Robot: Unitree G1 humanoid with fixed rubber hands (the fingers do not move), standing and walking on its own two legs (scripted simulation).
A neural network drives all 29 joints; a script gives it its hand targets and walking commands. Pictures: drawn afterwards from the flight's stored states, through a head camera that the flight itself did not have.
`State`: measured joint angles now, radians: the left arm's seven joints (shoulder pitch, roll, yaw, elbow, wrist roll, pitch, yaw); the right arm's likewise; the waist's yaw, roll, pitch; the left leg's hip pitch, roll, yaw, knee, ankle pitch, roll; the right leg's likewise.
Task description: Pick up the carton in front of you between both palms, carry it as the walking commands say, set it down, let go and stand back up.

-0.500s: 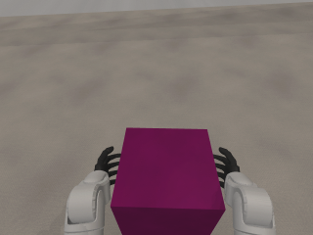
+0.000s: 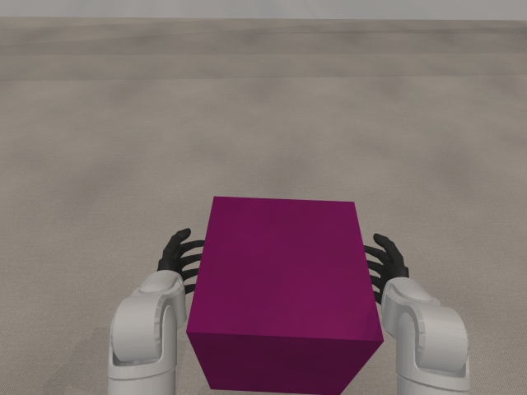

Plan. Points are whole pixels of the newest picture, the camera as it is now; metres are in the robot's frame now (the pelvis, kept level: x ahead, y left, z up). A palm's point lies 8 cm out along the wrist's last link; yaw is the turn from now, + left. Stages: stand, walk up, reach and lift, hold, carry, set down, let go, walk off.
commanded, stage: carry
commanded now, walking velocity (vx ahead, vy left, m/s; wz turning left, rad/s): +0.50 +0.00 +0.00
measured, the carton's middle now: (279, 300) +0.28 -0.01 +0.00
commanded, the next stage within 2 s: none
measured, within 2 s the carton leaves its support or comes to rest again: neither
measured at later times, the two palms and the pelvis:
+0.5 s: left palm (219, 152) +0.57 +0.11 +0.06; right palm (361, 154) +0.59 -0.18 +0.05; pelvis +0.31 -0.05 +0.00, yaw +4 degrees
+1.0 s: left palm (217, 111) +0.73 +0.14 +0.06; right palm (342, 115) +0.73 -0.16 +0.06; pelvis +0.46 -0.02 -0.02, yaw +0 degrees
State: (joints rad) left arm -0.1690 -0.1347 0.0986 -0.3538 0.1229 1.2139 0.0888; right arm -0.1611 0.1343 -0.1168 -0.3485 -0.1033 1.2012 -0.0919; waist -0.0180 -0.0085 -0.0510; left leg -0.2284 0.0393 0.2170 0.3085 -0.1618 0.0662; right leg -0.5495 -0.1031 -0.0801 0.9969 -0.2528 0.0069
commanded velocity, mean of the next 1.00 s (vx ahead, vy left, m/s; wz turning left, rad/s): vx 0.11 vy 0.00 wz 0.00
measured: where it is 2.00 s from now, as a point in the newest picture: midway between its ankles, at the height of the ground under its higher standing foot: (265, 363)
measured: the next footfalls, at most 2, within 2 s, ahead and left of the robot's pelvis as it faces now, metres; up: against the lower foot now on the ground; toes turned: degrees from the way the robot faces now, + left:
right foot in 0.28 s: +0.39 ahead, -0.12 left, +0.00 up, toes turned -5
left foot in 0.66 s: +0.49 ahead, +0.10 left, +0.00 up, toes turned -16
